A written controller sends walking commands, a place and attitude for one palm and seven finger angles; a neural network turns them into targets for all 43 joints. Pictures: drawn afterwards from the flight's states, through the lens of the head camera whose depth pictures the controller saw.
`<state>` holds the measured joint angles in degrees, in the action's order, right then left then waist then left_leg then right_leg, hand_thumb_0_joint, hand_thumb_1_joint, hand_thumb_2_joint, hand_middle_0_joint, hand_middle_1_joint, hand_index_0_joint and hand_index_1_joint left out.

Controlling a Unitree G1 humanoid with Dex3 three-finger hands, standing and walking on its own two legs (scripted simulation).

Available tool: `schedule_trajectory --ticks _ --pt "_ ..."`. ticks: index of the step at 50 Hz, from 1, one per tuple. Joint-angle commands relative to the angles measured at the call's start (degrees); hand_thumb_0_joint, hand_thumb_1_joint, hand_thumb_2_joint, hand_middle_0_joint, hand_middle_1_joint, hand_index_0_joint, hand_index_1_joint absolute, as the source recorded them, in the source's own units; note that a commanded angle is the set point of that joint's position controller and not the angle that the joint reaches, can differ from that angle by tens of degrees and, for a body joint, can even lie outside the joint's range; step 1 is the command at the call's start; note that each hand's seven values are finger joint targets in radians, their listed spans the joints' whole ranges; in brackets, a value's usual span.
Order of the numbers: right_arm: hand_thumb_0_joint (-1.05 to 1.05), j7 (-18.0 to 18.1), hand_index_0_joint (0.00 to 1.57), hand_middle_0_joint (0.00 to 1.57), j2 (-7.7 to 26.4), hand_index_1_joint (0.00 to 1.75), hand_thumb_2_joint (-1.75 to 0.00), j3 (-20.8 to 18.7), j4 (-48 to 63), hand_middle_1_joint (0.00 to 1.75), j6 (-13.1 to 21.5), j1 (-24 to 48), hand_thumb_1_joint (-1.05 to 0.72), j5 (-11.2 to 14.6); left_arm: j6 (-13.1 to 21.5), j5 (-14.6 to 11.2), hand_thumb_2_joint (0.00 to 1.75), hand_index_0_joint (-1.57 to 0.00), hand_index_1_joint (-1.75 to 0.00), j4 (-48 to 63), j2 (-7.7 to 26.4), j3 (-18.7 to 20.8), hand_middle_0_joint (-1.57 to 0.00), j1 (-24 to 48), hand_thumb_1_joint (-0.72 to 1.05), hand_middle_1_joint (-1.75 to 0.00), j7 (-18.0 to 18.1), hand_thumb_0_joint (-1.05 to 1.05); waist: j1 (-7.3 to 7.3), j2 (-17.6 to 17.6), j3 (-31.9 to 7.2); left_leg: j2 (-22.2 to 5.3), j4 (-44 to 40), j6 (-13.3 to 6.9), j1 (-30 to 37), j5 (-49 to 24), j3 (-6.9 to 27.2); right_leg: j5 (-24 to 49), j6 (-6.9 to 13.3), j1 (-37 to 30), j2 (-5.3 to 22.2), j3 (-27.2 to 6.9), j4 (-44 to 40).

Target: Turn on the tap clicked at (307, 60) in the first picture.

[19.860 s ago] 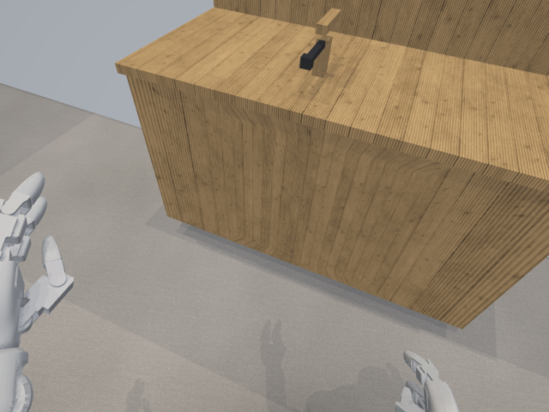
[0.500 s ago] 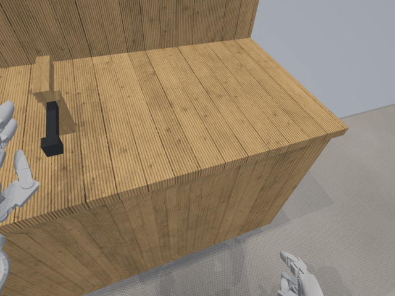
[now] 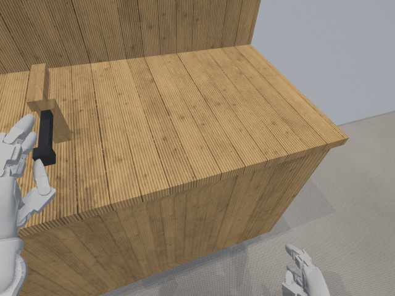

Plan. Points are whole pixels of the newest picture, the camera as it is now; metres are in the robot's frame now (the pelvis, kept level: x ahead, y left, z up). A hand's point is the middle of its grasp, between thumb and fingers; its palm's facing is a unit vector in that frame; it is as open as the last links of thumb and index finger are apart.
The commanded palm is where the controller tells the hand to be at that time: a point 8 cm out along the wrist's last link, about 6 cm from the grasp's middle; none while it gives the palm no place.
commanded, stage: look again from close up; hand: left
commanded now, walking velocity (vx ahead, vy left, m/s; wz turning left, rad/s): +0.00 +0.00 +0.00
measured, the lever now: (44, 156) +0.31 +0.33 +0.11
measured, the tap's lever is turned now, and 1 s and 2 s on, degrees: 0 0 0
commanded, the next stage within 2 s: come to a stop and stand still in 0.02 s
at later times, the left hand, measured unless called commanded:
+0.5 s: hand (58, 189) +0.22 +0.24 +0.16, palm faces +0.40 -0.81 -0.42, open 7.4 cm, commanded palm +0.17 +0.27 +0.17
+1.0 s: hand (29, 195) +0.21 +0.27 +0.16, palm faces +0.46 -0.83 -0.32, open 7.4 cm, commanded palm +0.14 +0.29 +0.17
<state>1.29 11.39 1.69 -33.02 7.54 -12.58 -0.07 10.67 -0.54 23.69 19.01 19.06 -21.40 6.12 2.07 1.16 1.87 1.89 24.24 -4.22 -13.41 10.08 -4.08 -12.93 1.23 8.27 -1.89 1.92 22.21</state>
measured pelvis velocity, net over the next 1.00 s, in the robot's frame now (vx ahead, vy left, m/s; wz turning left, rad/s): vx -0.02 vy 0.01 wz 0.00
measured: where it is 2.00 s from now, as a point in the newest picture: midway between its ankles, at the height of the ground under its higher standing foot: outside the picture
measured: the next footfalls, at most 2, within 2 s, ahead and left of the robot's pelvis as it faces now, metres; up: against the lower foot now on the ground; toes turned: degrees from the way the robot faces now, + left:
none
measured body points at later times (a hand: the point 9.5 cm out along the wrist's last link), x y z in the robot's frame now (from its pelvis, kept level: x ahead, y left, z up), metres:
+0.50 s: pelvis +0.01 -0.02 +0.00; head +0.03 -0.01 +0.45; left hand +0.20 +0.28 +0.18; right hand +0.20 -0.24 -0.07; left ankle +0.04 +0.07 -0.74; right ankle -0.01 -0.11 -0.74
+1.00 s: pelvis -0.02 +0.01 +0.00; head -0.01 +0.03 +0.45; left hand +0.18 +0.31 +0.18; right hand +0.14 -0.22 -0.07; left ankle +0.04 +0.07 -0.74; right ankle -0.01 -0.11 -0.74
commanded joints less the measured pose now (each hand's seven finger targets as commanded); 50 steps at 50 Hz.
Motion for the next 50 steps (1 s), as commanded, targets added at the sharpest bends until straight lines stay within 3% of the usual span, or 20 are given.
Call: schedule_trajectory --ticks 1,7,12,13,17,23,24,25,26,27,28,29,31,33,36,37,41,43,47,50 --pt "0.00 0.6 0.20 0.20 7.2 0.30 -0.90 -2.9 9.6 0.30 3.0 5.6 -0.90 0.7 3.6 -0.8 0.90 -0.20 -0.30 13.8 10.2 5.8 -0.20 4.6 0.90 -0.30 1.1 0.00 -0.54 -3.4 -7.9 -7.0 -3.5 2.8 4.8 -4.4 9.1 8.5 1.0 -0.2 5.1 -5.6 -2.9" --pt "0.00 0.8 0.20 0.20 7.3 0.30 -0.90 -2.9 9.8 0.30 2.2 6.3 -0.90 1.2 3.1 -1.7 0.90 -0.20 -0.30 17.5 11.9 8.0 -0.20 0.3 0.90 -0.30 1.2 0.00 -0.54 -6.3 -11.7 -7.1 0.9 3.2 9.0 -20.8 7.9 17.8 1.0 -1.4 5.6 -4.7 0.2" --pt "0.00 1.2 0.20 0.20 7.1 0.30 -0.90 -2.9 10.5 0.30 1.4 6.2 -0.90 1.6 2.3 -2.4 0.90 -0.20 -0.30 16.8 12.2 9.0 -0.20 -3.4 0.90 -0.30 1.5 0.00 -0.56 -4.4 -10.8 -7.4 2.8 3.4 7.7 -26.2 7.8 24.3 1.0 -1.5 6.4 -4.9 0.9" --pt "0.00 1.1 0.20 0.20 7.4 0.30 -0.90 -2.9 10.2 0.30 1.1 5.5 -0.90 1.5 2.3 -2.6 0.90 -0.20 -0.30 16.1 10.7 7.8 -0.20 -3.4 0.90 -0.30 1.3 0.00 -0.69 -4.0 -10.9 -7.4 2.8 3.0 7.4 -24.9 7.6 23.4 0.9 -1.5 6.5 -4.7 0.8" --pt "0.00 1.8 0.20 0.20 7.3 0.30 -0.90 -3.2 10.3 0.30 0.6 6.1 -0.90 1.7 1.8 -2.7 0.90 -0.20 -0.30 15.9 11.8 8.6 -0.20 -2.8 0.90 -0.30 1.7 0.00 -0.78 -3.9 -10.4 -7.4 2.4 3.1 7.0 -21.4 7.7 23.0 1.0 -0.6 7.2 -6.3 0.3" --pt "0.00 2.2 0.20 0.20 7.4 0.30 -0.90 -3.0 10.0 0.30 0.0 6.3 -0.90 1.4 1.1 -2.8 0.90 -0.20 -0.30 14.7 10.0 6.1 -0.20 -0.5 0.90 -0.30 1.8 0.00 -0.95 -1.8 -8.7 -7.3 -0.2 2.1 5.1 -8.2 8.3 12.2 0.4 0.9 7.2 -6.8 -2.7" --pt "0.00 1.4 0.20 0.20 9.1 0.30 -0.90 -4.3 9.4 0.30 3.2 0.4 -0.90 -1.3 7.8 5.7 0.90 -0.20 -0.30 28.4 53.9 36.9 -0.20 58.3 0.90 -0.30 1.7 0.00 -0.56 5.8 4.2 -6.4 6.2 1.7 -2.4 -8.0 4.3 17.7 -5.1 14.4 7.2 -8.0 -8.3" --pt "0.00 1.3 0.20 0.20 3.7 0.30 -0.90 -1.7 5.4 0.30 3.0 4.7 -0.90 0.2 5.0 0.5 0.90 -0.20 -0.30 -6.4 20.3 15.3 -0.20 25.2 0.90 -0.30 -0.7 0.00 -0.93 2.5 -8.3 -2.6 2.7 2.2 5.2 -11.7 7.1 13.9 2.2 9.2 9.9 -9.8 -3.0" --pt "0.00 1.1 0.20 0.20 6.4 0.30 -0.90 -4.5 8.7 0.30 3.3 4.4 -0.90 0.8 5.1 -1.4 0.90 -0.20 -0.30 -0.5 14.8 11.1 -0.20 11.6 0.90 -0.30 -0.6 0.00 1.22 -0.7 -6.3 -5.5 2.8 3.0 6.7 -12.3 6.8 18.3 0.4 6.5 8.3 -13.5 -4.1" --pt "0.00 0.2 0.20 0.20 7.1 0.30 -0.90 -4.7 9.1 0.30 3.3 3.7 -0.90 2.1 3.9 -2.3 0.90 -0.20 -0.30 -2.4 5.6 3.9 -0.20 6.8 0.90 -0.30 -0.5 0.00 -0.07 -9.7 -10.5 -5.9 2.0 2.6 9.5 -14.1 5.0 19.2 0.9 1.9 8.2 -11.2 0.4" --pt "0.00 -0.3 0.20 0.20 8.4 0.30 -0.90 -5.2 9.4 0.30 3.2 3.3 -0.90 1.9 4.5 -2.3 0.90 -0.20 -0.30 6.3 8.9 4.4 -0.20 9.7 0.90 -0.30 -0.4 0.00 -0.16 -13.0 -13.8 -6.9 1.2 1.8 8.8 -15.4 6.4 15.6 -0.4 0.2 7.8 -8.8 2.4" --pt "0.00 -0.9 0.20 0.20 8.3 0.30 -0.90 -4.9 9.6 0.30 3.3 3.9 -0.90 1.8 4.6 -2.6 0.90 -0.20 -0.30 9.1 8.7 3.9 -0.20 6.9 0.90 -0.30 -0.3 0.00 0.15 -13.7 -14.4 -8.1 1.2 1.2 7.5 -15.4 8.0 12.6 -1.3 -0.3 7.2 -8.1 3.1" --pt "0.00 -1.8 0.20 0.20 7.7 0.30 -0.90 -4.3 11.0 0.30 3.2 5.6 -0.90 1.8 4.4 -2.4 0.90 -0.20 -0.30 13.6 7.2 1.5 -0.20 2.0 0.90 -0.30 -0.2 0.00 0.49 -7.1 -11.7 -8.5 -0.4 0.9 2.7 -7.5 8.8 6.9 -1.9 -0.8 6.6 -7.8 1.7" --pt "0.00 -1.5 0.20 0.20 7.8 0.30 -0.90 -4.0 11.5 0.30 3.4 6.4 -0.90 1.7 4.0 -2.3 0.90 -0.20 -0.30 14.8 9.6 4.0 -0.20 -1.6 0.90 -0.30 0.4 0.00 0.15 0.8 -9.7 -8.0 -1.5 1.5 0.7 1.3 9.2 1.0 -0.5 0.7 6.4 -6.9 -0.8" --pt "0.00 0.2 0.20 0.20 7.6 0.30 -0.90 -3.6 11.7 0.30 3.0 6.8 -0.90 1.1 4.4 -2.4 0.90 -0.20 -0.30 13.6 14.0 9.8 -0.20 -0.2 0.90 -0.30 1.0 0.00 -0.62 5.2 -3.4 -6.2 -2.0 2.3 -0.6 12.1 9.3 -13.6 1.0 8.9 7.0 -9.5 -6.5" --pt "0.00 0.8 0.20 0.20 7.9 0.30 -0.90 -3.6 11.5 0.30 2.5 7.3 -0.90 1.1 4.6 -2.3 0.90 -0.20 -0.30 15.5 17.5 13.1 -0.20 1.2 0.90 -0.30 1.5 0.00 -0.68 2.6 -2.5 -6.4 -2.4 2.2 0.5 11.5 9.6 -14.2 1.3 10.5 6.8 -9.2 -6.4" --pt "0.00 1.6 0.20 0.20 7.3 0.30 -0.90 -3.1 10.6 0.30 3.1 6.1 -0.90 0.8 5.4 -1.8 0.90 -0.20 -0.30 13.7 14.4 10.8 -0.20 7.1 0.90 -0.30 1.5 0.00 -0.91 -7.9 -3.0 -8.1 -8.1 1.4 -3.0 19.2 11.5 -11.3 0.7 5.2 4.1 -7.1 -2.6" --pt "0.00 1.6 0.20 0.20 7.5 0.30 -0.90 -3.0 10.1 0.30 4.0 5.8 -0.90 0.8 5.7 -1.2 0.90 -0.20 -0.30 14.4 13.1 9.1 -0.20 9.4 0.90 -0.30 1.3 0.00 -0.82 -10.6 -4.6 -9.4 -10.1 1.1 -3.4 20.7 12.3 -7.1 0.3 1.8 3.4 -5.1 0.3" --pt "0.00 0.7 0.20 0.20 7.2 0.30 -0.90 -2.8 9.7 0.30 5.5 5.6 -0.90 1.0 5.1 -0.2 0.90 -0.20 -0.30 14.0 8.1 3.3 -0.20 7.7 0.90 -0.30 1.0 0.00 -0.51 -9.0 -5.8 -9.8 -10.6 1.4 -1.4 18.8 12.1 -3.4 0.0 0.4 3.2 -4.4 0.6" --pt "0.00 0.3 0.20 0.20 7.8 0.30 -0.90 -3.2 9.0 0.30 5.4 4.6 -0.90 0.7 4.5 0.5 0.90 -0.20 -0.30 12.7 7.5 2.5 -0.20 5.7 0.90 -0.30 1.2 0.00 -0.65 -4.7 -4.7 -9.6 -9.8 1.8 -1.5 16.6 12.5 -2.4 0.0 1.0 3.4 -4.9 -1.2"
